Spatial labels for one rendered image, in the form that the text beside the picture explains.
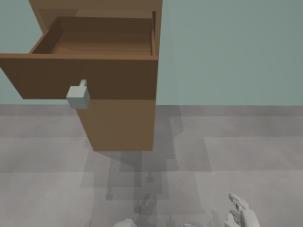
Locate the cabinet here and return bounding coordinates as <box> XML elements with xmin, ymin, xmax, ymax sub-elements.
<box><xmin>28</xmin><ymin>0</ymin><xmax>163</xmax><ymax>151</ymax></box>

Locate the right robot hand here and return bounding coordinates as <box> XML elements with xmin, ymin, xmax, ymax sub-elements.
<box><xmin>224</xmin><ymin>193</ymin><xmax>260</xmax><ymax>227</ymax></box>

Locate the drawer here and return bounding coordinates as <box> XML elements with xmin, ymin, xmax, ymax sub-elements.
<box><xmin>0</xmin><ymin>16</ymin><xmax>158</xmax><ymax>100</ymax></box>

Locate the handle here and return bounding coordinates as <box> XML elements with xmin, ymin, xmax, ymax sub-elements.
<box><xmin>66</xmin><ymin>79</ymin><xmax>91</xmax><ymax>109</ymax></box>

